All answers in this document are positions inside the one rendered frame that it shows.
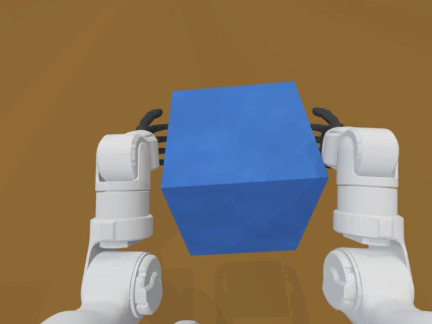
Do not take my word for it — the robot left hand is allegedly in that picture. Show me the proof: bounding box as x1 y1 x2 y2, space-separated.
136 109 169 165

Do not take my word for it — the carton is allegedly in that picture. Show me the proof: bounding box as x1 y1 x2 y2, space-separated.
161 82 329 256

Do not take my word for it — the robot right hand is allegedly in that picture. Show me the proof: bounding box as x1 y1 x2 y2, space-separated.
310 107 344 169

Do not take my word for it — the robot right upper arm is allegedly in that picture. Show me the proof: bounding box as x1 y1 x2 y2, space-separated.
323 247 432 324

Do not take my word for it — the robot left upper arm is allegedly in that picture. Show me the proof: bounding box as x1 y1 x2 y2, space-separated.
41 252 163 324

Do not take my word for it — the robot right forearm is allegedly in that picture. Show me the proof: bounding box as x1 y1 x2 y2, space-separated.
322 127 414 301

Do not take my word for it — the robot left forearm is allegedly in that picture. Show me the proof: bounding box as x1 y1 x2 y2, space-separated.
81 130 159 301

